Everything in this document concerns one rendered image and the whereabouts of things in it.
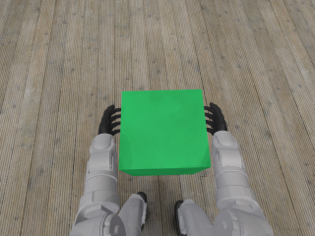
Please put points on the left robot shin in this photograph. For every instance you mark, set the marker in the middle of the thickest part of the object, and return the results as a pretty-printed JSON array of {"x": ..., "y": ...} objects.
[{"x": 136, "y": 196}]

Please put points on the robot right hand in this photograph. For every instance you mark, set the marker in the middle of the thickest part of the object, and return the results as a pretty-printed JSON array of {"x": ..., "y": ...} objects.
[{"x": 218, "y": 123}]

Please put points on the robot left hand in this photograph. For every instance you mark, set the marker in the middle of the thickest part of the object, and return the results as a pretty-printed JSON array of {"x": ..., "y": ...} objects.
[{"x": 106, "y": 125}]

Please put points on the robot left upper arm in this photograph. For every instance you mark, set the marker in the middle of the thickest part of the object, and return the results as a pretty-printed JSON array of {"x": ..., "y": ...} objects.
[{"x": 108, "y": 224}]

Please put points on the carton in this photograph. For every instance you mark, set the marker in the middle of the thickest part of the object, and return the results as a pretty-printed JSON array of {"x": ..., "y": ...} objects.
[{"x": 163, "y": 132}]

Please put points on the robot right forearm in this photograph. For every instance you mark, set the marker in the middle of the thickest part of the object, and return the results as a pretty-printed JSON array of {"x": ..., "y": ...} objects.
[{"x": 233, "y": 188}]

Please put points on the robot right upper arm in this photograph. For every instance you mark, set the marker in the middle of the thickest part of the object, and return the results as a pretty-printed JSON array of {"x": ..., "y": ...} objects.
[{"x": 234, "y": 222}]

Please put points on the right robot foot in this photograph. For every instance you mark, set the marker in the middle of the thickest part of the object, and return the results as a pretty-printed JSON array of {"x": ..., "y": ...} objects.
[{"x": 176, "y": 207}]

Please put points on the robot left forearm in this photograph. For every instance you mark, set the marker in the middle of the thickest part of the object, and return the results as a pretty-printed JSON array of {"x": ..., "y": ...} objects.
[{"x": 100, "y": 193}]

